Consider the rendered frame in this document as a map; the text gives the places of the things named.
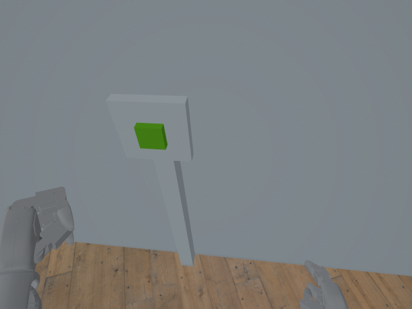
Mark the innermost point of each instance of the button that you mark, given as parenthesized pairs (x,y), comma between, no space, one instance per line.
(151,136)

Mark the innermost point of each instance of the panel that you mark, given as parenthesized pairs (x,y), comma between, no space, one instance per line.
(172,111)

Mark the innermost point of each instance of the robot left forearm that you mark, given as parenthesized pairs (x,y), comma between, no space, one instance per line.
(18,289)

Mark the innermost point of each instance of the robot right hand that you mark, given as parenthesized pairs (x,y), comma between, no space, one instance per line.
(328,296)

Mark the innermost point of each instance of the robot left hand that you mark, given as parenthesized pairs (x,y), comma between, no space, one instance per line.
(20,228)

